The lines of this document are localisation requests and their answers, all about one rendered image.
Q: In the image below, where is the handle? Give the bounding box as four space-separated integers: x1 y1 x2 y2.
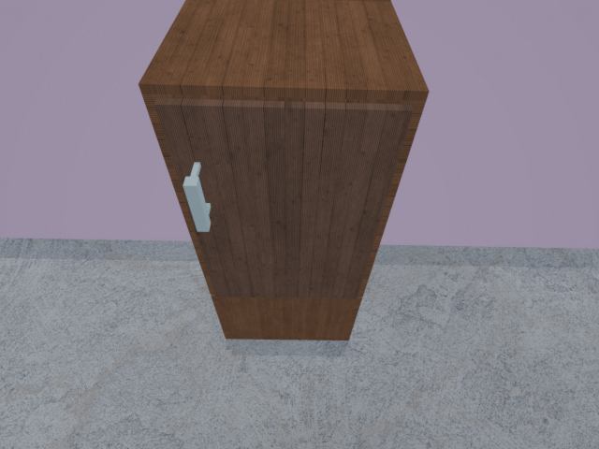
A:
183 162 211 232

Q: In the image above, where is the cupboard door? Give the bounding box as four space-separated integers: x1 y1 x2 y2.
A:
154 98 413 298

